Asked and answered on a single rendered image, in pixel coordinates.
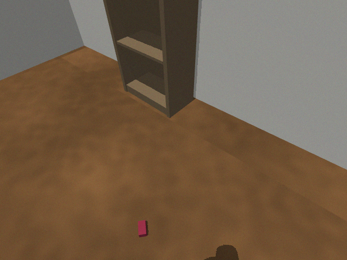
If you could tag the bookshelf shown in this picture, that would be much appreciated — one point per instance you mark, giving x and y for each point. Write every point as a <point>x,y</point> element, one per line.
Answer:
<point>155,45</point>

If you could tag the small box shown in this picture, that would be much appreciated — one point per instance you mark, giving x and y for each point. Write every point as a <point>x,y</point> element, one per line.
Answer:
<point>142,231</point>

